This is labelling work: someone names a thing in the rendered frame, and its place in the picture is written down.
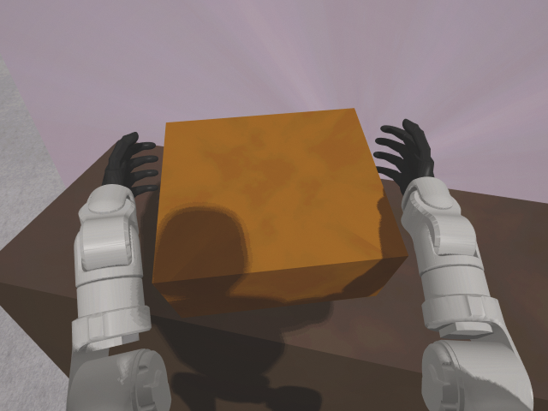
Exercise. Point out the pedestal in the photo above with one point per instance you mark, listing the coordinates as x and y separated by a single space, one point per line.
361 354

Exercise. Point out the robot right hand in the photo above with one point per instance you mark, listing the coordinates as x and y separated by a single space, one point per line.
416 154

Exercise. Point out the robot left upper arm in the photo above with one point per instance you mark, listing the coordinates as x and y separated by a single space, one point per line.
132 381

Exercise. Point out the robot left hand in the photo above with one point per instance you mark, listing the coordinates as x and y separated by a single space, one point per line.
118 171

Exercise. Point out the robot right upper arm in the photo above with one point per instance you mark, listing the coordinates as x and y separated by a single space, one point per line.
473 376

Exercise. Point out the right robot forearm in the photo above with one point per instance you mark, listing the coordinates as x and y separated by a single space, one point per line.
457 302

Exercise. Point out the left robot forearm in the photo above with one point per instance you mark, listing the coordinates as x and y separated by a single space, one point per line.
108 275

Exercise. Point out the carton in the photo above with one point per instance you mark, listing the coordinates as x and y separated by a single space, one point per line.
271 211

